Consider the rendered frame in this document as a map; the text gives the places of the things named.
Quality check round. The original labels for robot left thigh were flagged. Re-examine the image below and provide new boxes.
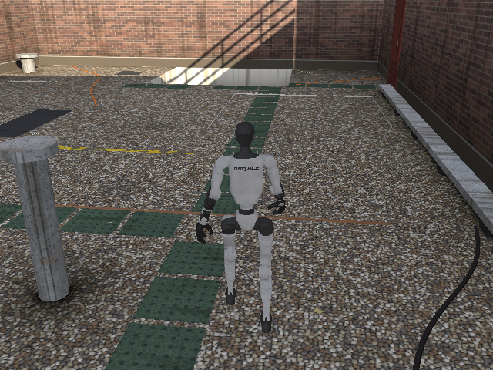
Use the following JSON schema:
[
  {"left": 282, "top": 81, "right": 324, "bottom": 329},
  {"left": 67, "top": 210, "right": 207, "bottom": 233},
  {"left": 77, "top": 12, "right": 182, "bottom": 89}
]
[{"left": 221, "top": 214, "right": 236, "bottom": 262}]

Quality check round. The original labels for robot left upper arm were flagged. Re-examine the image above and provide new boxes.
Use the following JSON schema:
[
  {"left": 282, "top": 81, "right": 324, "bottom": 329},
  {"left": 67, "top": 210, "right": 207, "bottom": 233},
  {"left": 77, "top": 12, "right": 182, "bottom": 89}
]
[{"left": 209, "top": 156, "right": 230, "bottom": 200}]

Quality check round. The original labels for humanoid robot torso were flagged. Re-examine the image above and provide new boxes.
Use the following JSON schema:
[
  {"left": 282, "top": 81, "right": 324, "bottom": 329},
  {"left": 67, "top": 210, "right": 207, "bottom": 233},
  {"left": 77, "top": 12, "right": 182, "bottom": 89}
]
[{"left": 228, "top": 151, "right": 263, "bottom": 231}]

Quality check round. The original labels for left robot forearm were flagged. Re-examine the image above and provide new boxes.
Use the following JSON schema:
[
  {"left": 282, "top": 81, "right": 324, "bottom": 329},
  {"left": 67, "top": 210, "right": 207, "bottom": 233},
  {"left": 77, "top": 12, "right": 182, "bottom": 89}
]
[{"left": 198, "top": 187, "right": 216, "bottom": 225}]

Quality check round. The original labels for right robot forearm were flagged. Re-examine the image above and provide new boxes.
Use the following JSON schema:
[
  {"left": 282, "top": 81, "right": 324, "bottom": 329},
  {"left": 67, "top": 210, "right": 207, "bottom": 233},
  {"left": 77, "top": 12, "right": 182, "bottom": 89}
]
[{"left": 274, "top": 184, "right": 286, "bottom": 206}]

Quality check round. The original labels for left robot hand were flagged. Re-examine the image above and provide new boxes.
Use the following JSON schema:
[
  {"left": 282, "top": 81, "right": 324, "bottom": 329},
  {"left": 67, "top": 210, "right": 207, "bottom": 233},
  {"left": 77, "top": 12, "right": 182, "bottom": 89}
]
[{"left": 196, "top": 222, "right": 213, "bottom": 244}]

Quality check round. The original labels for robot right upper arm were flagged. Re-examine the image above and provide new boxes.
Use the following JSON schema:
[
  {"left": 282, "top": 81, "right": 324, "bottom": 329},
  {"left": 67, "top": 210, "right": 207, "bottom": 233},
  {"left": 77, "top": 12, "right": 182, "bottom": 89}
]
[{"left": 261, "top": 154, "right": 283, "bottom": 195}]

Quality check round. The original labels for right robot hand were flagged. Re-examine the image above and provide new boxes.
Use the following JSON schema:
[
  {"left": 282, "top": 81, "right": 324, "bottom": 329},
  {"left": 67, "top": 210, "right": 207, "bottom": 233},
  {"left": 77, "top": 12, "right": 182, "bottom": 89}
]
[{"left": 267, "top": 202, "right": 286, "bottom": 214}]

